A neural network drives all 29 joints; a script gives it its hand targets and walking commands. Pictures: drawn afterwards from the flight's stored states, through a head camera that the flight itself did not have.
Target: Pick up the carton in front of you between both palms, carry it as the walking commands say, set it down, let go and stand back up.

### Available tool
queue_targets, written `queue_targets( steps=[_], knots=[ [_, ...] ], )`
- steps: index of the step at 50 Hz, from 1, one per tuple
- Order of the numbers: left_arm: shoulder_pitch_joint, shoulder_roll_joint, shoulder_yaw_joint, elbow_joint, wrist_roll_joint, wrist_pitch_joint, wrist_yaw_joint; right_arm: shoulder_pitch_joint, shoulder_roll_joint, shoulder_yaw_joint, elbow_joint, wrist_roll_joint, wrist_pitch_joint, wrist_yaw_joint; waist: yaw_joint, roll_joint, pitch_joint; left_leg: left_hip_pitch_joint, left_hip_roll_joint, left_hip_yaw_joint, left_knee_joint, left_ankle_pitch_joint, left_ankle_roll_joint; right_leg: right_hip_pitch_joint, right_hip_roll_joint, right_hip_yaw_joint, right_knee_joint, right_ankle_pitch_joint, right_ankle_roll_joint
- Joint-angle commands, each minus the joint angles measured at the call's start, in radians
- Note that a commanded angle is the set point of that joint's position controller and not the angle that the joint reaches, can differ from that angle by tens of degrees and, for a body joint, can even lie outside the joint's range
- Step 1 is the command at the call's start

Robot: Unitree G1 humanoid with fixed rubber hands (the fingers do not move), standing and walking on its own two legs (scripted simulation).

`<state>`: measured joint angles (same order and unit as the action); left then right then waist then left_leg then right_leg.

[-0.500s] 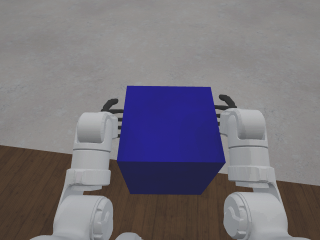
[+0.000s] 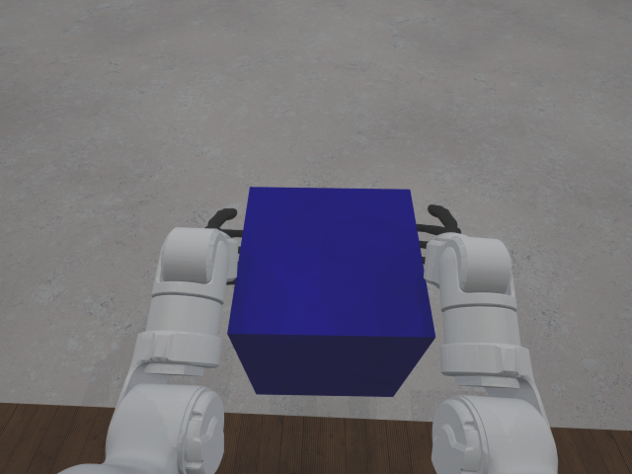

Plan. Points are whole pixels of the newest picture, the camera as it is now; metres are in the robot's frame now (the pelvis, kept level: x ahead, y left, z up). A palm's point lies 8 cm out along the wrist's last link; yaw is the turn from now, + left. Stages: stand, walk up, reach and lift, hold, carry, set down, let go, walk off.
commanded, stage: carry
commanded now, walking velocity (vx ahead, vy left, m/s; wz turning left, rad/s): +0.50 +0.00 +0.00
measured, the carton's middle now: (327, 300) +0.36 -0.01 -0.01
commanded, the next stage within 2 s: none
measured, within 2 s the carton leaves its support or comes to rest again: neither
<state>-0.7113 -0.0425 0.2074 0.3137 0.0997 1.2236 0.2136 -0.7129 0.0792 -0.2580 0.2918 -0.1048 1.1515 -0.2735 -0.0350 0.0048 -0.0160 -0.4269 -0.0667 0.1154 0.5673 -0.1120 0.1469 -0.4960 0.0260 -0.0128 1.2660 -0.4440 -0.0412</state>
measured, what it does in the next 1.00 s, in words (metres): goes down: right foot, then left foot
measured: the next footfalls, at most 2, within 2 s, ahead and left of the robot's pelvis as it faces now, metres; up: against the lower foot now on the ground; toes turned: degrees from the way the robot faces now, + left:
right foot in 0.38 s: +0.40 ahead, -0.09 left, -0.03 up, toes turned -3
left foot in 0.88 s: +0.72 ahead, +0.07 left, -0.03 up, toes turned +6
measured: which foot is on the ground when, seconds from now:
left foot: down 0.00-0.40, up 0.42-0.86, down 0.88-1.00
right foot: up 0.00-0.36, down 0.38-0.90, up 0.92-1.00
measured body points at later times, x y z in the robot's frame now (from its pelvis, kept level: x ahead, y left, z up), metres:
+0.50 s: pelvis +0.30 -0.04 -0.03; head +0.32 -0.05 +0.42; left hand +0.67 +0.12 +0.08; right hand +0.70 -0.17 +0.09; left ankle +0.17 +0.06 -0.65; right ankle +0.37 -0.09 -0.75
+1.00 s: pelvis +0.60 +0.00 -0.03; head +0.63 +0.01 +0.42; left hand +0.98 +0.14 +0.05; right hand +0.97 -0.15 +0.06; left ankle +0.68 +0.07 -0.76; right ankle +0.45 -0.09 -0.66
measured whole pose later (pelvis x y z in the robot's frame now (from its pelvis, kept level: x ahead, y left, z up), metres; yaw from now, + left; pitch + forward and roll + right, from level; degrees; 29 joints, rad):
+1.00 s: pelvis +0.60 +0.00 -0.03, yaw +0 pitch +4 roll +0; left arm -0.73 -0.04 0.24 0.29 0.11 1.23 0.21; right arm -0.74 0.10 -0.26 0.28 -0.13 1.15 -0.28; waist -0.02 -0.01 -0.03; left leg -0.45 -0.02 0.15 0.50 -0.14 0.10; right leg -0.37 0.03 -0.03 1.17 -0.45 -0.03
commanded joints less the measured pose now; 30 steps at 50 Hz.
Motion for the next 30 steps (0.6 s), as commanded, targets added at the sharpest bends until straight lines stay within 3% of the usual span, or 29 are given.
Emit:
queue_targets(
  steps=[1,5,7,10,14,16,17,18,19,20,21,22,23,24,27,30],
  knots=[
    [-0.854,-1.167,-0.497,-0.231,-0.452,-0.090,-0.307,-0.782,1.205,0.558,-0.104,0.527,0.007,0.441,0.012,0.045,-0.480,0.424,0.316,-0.422,-0.200,0.158,0.078,-0.150,-0.065,0.025,-0.108,0.049,0.016],
    [-0.797,-1.160,-0.530,-0.259,-0.436,-0.098,-0.286,-0.708,1.199,0.573,-0.096,0.516,0.015,0.439,-0.020,0.088,-0.507,0.556,0.295,-0.326,-0.146,0.488,0.056,-0.256,-0.070,-0.006,-0.252,0.179,0.036],
    [-0.800,-1.153,-0.556,-0.286,-0.438,-0.098,-0.280,-0.691,1.187,0.582,-0.104,0.509,0.017,0.438,-0.028,0.098,-0.506,0.611,0.272,-0.280,-0.123,0.592,0.033,-0.288,-0.068,-0.020,-0.322,0.261,0.032],
    [-0.827,-1.138,-0.598,-0.331,-0.451,-0.088,-0.271,-0.688,1.155,0.597,-0.133,0.502,0.026,0.431,-0.043,0.110,-0.472,0.640,0.226,-0.225,-0.104,0.662,0.011,-0.277,-0.042,-0.057,-0.468,0.376,0.019],
    [-0.794,-1.097,-0.601,-0.288,-0.444,-0.056,-0.273,-0.627,1.107,0.595,-0.086,0.477,0.047,0.425,-0.076,0.122,-0.419,0.681,0.177,-0.178,-0.044,0.656,0.006,-0.213,0.013,-0.118,-0.723,0.514,-0.002],
    [-0.781,-1.079,-0.582,-0.249,-0.433,-0.040,-0.282,-0.618,1.095,0.590,-0.047,0.471,0.053,0.429,-0.053,0.129,-0.409,0.617,0.170,-0.148,0.012,0.669,-0.012,-0.040,0.036,-0.132,-0.856,0.589,-0.028],
    [-0.772,-1.068,-0.565,-0.225,-0.426,-0.035,-0.288,-0.624,1.096,0.585,-0.029,0.472,0.056,0.432,-0.017,0.132,-0.427,0.570,0.165,-0.120,0.091,0.682,-0.033,0.100,0.041,-0.146,-0.904,0.628,-0.041],
    [-0.769,-1.061,-0.545,-0.205,-0.419,-0.032,-0.294,-0.633,1.098,0.578,-0.010,0.474,0.058,0.436,0.032,0.107,-0.466,0.476,0.149,-0.068,0.230,0.614,-0.060,0.296,0.021,-0.149,-0.958,0.690,-0.048],
    [-0.757,-1.051,-0.520,-0.185,-0.408,-0.029,-0.302,-0.657,1.099,0.572,0.007,0.478,0.059,0.438,0.075,0.039,-0.497,0.270,0.125,-0.059,0.387,0.335,-0.077,0.516,-0.084,-0.052,-0.880,0.774,-0.047],
    [-0.767,-1.021,-0.486,-0.161,-0.397,-0.026,-0.308,-0.672,1.117,0.564,0.037,0.478,0.064,0.442,0.054,-0.152,-0.571,-0.007,0.071,-0.060,0.532,-0.340,-0.104,0.797,-0.332,0.212,-0.637,1.228,-0.109],
    [-0.756,-0.987,-0.460,-0.116,-0.381,-0.027,-0.308,-0.696,1.129,0.538,0.055,0.484,0.072,0.439,0.104,-0.315,-0.652,-0.307,-0.025,-0.118,0.836,-0.538,-0.143,0.991,-0.467,0.533,-0.700,0.917,-0.325],
    [-0.748,-1.027,-0.450,-0.114,-0.404,-0.028,-0.315,-0.710,1.116,0.530,0.042,0.477,0.073,0.433,0.121,-0.208,-0.631,-0.369,0.024,-0.153,0.869,-0.467,-0.113,0.913,-0.415,0.569,-0.775,0.549,-0.317],
    [-0.799,-1.057,-0.450,-0.150,-0.426,-0.031,-0.325,-0.747,1.132,0.523,0.020,0.479,0.070,0.425,0.104,-0.140,-0.563,-0.389,0.053,-0.153,0.829,-0.413,-0.099,0.805,-0.350,0.499,-0.820,0.421,-0.266],
    [-0.856,-1.089,-0.464,-0.183,-0.453,-0.030,-0.335,-0.757,1.138,0.512,0.000,0.477,0.064,0.417,0.087,-0.032,-0.492,-0.352,0.076,-0.145,0.750,-0.342,-0.099,0.675,-0.316,0.415,-0.858,0.450,-0.213],
    [-0.954,-1.149,-0.489,-0.235,-0.507,-0.037,-0.343,-0.767,1.163,0.505,-0.043,0.462,0.057,0.392,0.073,-0.073,-0.476,-0.267,0.108,-0.126,0.647,-0.282,-0.120,0.523,-0.285,0.306,-0.901,0.467,-0.197],
    [-0.952,-1.180,-0.503,-0.259,-0.528,-0.037,-0.347,-0.747,1.170,0.517,-0.074,0.449,0.053,0.374,0.080,-0.104,-0.489,-0.339,0.125,-0.097,0.561,-0.214,-0.138,0.584,-0.260,0.234,-0.880,0.606,-0.197]
  ],
)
